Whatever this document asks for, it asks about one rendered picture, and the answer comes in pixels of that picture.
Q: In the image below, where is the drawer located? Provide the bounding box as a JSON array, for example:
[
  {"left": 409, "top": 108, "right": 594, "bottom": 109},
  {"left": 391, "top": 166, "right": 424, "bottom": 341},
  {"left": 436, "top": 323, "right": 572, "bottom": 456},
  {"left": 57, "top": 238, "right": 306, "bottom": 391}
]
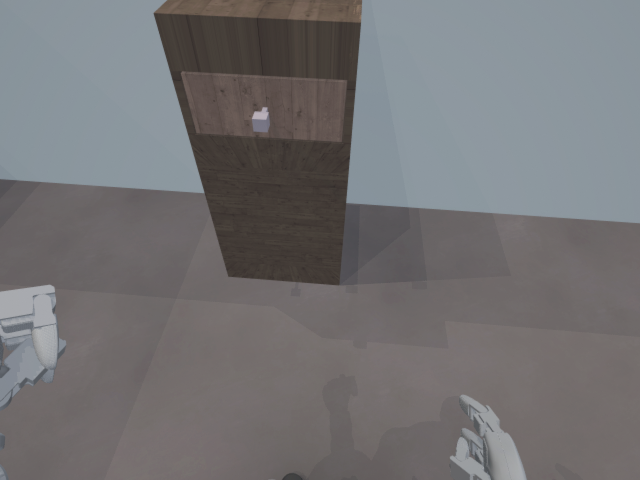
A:
[{"left": 181, "top": 71, "right": 347, "bottom": 142}]

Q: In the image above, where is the cabinet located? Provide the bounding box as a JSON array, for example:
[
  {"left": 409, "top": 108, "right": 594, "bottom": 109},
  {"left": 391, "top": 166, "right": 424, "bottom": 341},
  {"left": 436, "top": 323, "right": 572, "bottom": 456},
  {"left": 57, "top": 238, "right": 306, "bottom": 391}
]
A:
[{"left": 154, "top": 0, "right": 362, "bottom": 285}]

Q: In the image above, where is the robot left hand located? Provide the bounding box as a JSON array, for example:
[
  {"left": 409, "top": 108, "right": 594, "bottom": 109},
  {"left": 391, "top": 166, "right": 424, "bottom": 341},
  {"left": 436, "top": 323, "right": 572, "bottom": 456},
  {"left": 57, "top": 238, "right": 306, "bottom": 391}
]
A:
[{"left": 0, "top": 285, "right": 66, "bottom": 411}]

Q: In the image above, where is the handle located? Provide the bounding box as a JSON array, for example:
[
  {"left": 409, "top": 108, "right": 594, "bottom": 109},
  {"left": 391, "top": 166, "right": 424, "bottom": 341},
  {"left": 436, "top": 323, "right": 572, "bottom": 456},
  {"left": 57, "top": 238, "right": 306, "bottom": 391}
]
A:
[{"left": 252, "top": 107, "right": 270, "bottom": 132}]

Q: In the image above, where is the robot right hand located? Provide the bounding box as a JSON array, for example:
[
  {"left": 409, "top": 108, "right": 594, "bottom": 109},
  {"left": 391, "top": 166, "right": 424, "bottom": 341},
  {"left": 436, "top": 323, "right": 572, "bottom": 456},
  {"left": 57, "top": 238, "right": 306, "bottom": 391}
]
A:
[{"left": 450, "top": 395, "right": 527, "bottom": 480}]

